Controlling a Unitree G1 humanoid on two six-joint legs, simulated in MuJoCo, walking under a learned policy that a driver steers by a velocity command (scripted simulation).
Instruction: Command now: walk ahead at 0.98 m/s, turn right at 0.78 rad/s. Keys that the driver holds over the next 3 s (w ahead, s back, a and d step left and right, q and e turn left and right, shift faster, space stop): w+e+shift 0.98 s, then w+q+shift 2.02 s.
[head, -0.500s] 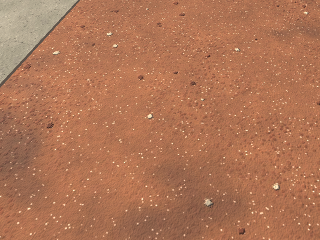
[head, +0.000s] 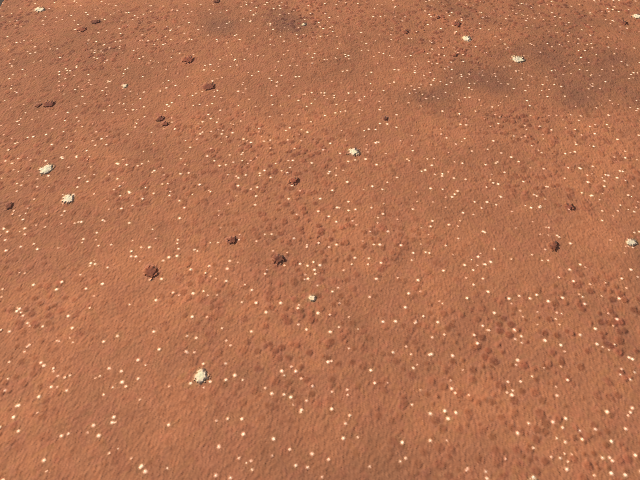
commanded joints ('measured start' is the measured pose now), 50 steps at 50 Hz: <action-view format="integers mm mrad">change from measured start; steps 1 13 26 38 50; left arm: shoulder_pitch -88 245 282 -1 322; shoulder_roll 9 174 294 85 215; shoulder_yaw -17 59 94 -9 33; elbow -81 27 -19 -237 -132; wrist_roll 2 10 -4 26 24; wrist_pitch -12 -15 -58 30 14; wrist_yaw -12 64 45 -19 2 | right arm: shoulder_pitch -30 -294 -372 -140 -114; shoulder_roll -112 -134 -233 -125 -330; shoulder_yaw -1 12 -5 -12 -49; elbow -62 -344 -450 -255 -246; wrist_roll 5 -52 1 -2 -17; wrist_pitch -17 0 35 4 60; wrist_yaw -32 -4 -12 9 -38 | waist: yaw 54 3 -8 39 292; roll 43 134 -49 95 135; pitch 139 54 -138 11 -165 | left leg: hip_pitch -182 -941 -282 -247 -241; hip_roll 242 178 56 341 362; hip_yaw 22 -389 -299 -303 -37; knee -72 1190 303 -38 705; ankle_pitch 1041 13 279 284 1375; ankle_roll -87 -80 -61 -14 -22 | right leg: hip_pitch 198 694 730 12 856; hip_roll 71 -97 75 -16 194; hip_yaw -118 716 470 148 -7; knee -206 -819 -410 319 -332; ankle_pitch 53 -507 406 -226 -275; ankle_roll -29 -255 -23 40 -125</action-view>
